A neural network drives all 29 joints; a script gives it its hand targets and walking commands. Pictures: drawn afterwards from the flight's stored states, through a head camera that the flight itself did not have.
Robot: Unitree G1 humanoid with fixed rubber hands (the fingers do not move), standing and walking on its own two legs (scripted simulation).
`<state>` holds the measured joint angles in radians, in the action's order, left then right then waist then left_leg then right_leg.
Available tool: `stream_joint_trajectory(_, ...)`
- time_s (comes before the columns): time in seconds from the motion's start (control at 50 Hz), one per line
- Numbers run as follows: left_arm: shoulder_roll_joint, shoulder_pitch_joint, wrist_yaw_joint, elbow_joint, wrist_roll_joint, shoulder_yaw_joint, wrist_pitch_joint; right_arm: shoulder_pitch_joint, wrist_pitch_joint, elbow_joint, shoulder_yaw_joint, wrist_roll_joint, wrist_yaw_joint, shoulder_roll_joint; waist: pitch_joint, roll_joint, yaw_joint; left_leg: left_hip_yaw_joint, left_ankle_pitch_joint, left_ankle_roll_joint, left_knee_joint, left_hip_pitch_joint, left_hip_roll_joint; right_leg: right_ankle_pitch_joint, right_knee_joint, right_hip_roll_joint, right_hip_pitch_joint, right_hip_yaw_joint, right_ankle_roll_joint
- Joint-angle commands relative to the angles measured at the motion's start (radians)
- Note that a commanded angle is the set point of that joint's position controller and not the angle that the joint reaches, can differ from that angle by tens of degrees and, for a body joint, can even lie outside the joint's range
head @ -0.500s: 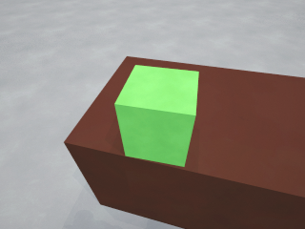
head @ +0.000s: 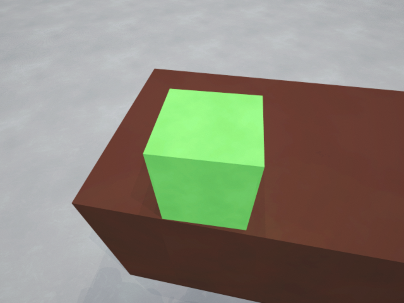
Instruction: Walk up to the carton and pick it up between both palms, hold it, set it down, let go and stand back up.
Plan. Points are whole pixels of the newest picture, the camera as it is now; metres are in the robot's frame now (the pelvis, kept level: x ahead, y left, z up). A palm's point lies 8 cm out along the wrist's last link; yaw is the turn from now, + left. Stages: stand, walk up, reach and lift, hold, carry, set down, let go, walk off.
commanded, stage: walk up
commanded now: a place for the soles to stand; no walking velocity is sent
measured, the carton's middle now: (209, 161) +0.43 +0.01 +0.02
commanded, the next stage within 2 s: none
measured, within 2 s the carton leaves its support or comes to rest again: neither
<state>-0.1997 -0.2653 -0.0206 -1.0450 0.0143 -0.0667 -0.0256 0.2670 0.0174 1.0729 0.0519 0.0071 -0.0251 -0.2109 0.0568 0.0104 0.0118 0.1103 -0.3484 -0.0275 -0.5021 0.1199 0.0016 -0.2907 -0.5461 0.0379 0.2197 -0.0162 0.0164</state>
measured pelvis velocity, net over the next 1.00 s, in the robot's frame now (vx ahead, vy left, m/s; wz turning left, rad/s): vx -0.05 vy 0.12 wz -0.18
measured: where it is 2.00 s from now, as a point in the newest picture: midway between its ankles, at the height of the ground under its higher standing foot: outside the picture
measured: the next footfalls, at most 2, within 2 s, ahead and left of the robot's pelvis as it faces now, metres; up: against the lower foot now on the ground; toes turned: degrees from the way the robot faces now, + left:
left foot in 0.86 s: +0.06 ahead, +0.23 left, +0.00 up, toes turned -3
right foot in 1.14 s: -0.03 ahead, +0.04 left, +0.00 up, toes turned -14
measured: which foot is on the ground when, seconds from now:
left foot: down 0.00-0.58, up 0.60-0.84, down 0.86-1.00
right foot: down 0.00-0.88, up 0.90-1.00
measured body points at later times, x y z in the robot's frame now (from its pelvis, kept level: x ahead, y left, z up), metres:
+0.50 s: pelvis +0.01 +0.00 +0.00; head +0.03 -0.01 +0.45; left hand +0.05 +0.24 -0.15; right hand +0.00 -0.24 -0.16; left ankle -0.05 +0.09 -0.73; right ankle +0.00 -0.13 -0.73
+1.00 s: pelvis -0.05 +0.12 -0.04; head +0.02 +0.11 +0.41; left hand +0.08 +0.40 -0.16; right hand +0.05 -0.14 -0.17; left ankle +0.03 +0.26 -0.73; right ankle -0.05 -0.04 -0.68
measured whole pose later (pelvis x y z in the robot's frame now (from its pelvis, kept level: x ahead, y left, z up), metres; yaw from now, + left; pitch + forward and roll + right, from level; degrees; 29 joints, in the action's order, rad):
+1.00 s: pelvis -0.05 +0.12 -0.04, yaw -10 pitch -4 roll +1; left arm -0.33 -0.20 -0.06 -0.80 0.01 0.07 0.02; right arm 0.07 -0.08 0.83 -0.01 0.01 0.00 -0.22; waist 0.23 -0.03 0.04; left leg 0.03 -0.36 0.04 -0.82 0.40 0.07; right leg -0.61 -1.20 -0.04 0.52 0.16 0.04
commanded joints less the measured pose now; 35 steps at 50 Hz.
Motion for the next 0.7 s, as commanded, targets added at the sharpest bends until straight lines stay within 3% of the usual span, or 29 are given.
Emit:
stream_joint_trajectory(0.0,-0.123,-0.067,-0.007,0.020,0.000,0.022,-0.006,0.096,0.002,-0.016,-0.026,0.000,-0.005,-0.130,0.005,-0.008,-0.002,-0.102,0.383,-0.014,0.100,0.002,0.136,0.349,0.056,0.077,0.020,0.051,-0.070)
stream_joint_trajectory(0.54,-0.135,-0.042,-0.023,0.022,-0.002,0.026,0.000,0.084,-0.025,-0.019,-0.039,0.009,-0.005,-0.143,0.012,-0.032,-0.008,-0.019,0.294,-0.026,0.104,-0.044,0.144,0.370,0.020,0.059,0.065,0.113,-0.074)
stream_joint_trajectory(0.56,-0.197,-0.178,-0.060,0.032,0.014,0.073,-0.002,-0.080,-0.054,-0.105,-0.086,0.059,0.008,-0.297,0.073,0.012,0.067,0.068,0.242,-0.005,-0.148,0.142,0.094,0.555,0.012,0.136,-0.033,0.254,-0.137)
stream_joint_trajectory(0.58,-0.268,-0.290,-0.081,0.016,0.014,0.100,-0.002,-0.140,-0.074,-0.162,-0.080,0.080,0.020,-0.253,0.039,-0.107,0.103,0.036,-0.067,0.028,-0.323,0.321,0.028,0.607,0.097,0.270,-0.161,0.482,-0.212)
stream_joint_trajectory(0.6,-0.295,-0.330,-0.100,0.011,0.014,0.117,-0.001,-0.144,-0.091,-0.200,-0.072,0.091,0.023,-0.197,0.042,-0.169,0.106,-0.067,-0.347,0.043,-0.458,0.460,0.029,0.595,0.152,0.374,-0.215,0.664,-0.283)
stream_joint_trajectory(0.62,-0.292,-0.294,-0.117,0.035,0.013,0.129,-0.003,-0.127,-0.102,-0.217,-0.069,0.093,0.019,-0.175,0.033,-0.143,0.076,-0.165,-0.326,0.051,-0.563,0.483,0.085,0.534,0.167,0.404,-0.185,0.685,-0.299)
stream_joint_trajectory(0.68,-0.243,-0.103,-0.122,0.145,0.023,0.136,-0.018,-0.123,-0.104,-0.252,-0.064,0.079,0.022,-0.147,0.001,-0.131,-0.002,-0.258,-0.198,0.086,-0.640,0.443,0.149,0.433,0.166,0.325,-0.066,0.527,-0.255)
